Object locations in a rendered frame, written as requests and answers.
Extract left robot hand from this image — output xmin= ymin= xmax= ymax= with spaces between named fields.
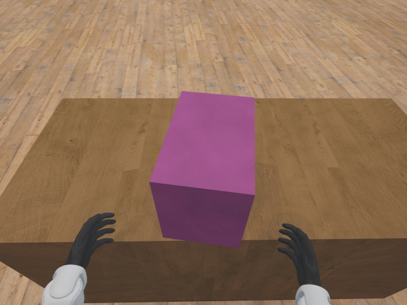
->
xmin=65 ymin=213 xmax=116 ymax=269

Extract left robot forearm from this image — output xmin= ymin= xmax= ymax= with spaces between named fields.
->
xmin=42 ymin=264 xmax=87 ymax=305

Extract carton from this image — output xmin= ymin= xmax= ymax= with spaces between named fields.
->
xmin=149 ymin=91 xmax=255 ymax=248

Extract pedestal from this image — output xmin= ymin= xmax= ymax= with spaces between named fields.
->
xmin=0 ymin=98 xmax=407 ymax=303

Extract right robot forearm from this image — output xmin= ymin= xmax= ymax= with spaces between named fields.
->
xmin=295 ymin=284 xmax=330 ymax=305

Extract right robot hand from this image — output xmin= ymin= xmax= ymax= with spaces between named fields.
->
xmin=277 ymin=224 xmax=321 ymax=287

